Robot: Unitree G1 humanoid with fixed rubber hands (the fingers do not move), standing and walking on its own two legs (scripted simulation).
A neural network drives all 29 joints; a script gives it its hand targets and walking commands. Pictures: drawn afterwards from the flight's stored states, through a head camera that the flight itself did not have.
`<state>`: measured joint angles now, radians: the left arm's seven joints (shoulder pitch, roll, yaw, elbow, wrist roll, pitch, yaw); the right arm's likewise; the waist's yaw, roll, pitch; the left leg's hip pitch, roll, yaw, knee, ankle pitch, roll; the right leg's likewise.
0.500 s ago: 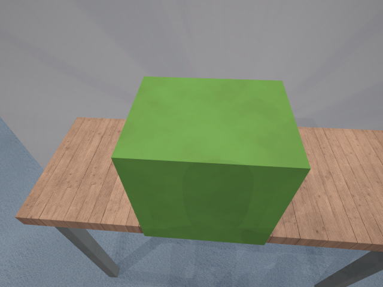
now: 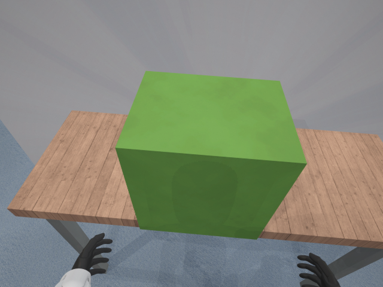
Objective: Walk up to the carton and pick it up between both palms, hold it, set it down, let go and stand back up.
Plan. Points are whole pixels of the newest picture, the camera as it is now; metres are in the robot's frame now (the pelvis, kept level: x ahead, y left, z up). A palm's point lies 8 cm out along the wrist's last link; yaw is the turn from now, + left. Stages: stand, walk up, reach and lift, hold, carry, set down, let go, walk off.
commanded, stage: reach and lift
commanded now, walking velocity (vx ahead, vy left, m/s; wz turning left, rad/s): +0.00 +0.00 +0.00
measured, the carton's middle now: (204, 160) +0.37 -0.01 +0.07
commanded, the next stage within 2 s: none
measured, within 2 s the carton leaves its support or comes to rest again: neither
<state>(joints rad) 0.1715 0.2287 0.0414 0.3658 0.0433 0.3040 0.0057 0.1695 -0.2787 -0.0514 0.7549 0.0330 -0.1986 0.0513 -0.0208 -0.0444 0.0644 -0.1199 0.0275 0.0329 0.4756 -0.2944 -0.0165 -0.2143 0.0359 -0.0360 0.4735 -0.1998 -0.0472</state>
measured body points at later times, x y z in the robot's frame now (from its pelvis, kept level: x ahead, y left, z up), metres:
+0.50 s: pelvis -0.01 +0.01 +0.01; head -0.04 -0.01 +0.46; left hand +0.17 +0.24 -0.02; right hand +0.14 -0.25 -0.04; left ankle -0.02 +0.13 -0.74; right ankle +0.04 -0.09 -0.74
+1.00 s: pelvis +0.02 +0.03 +0.01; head +0.00 +0.02 +0.46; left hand +0.18 +0.26 +0.03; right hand +0.18 -0.22 +0.02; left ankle -0.02 +0.13 -0.74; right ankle +0.04 -0.09 -0.74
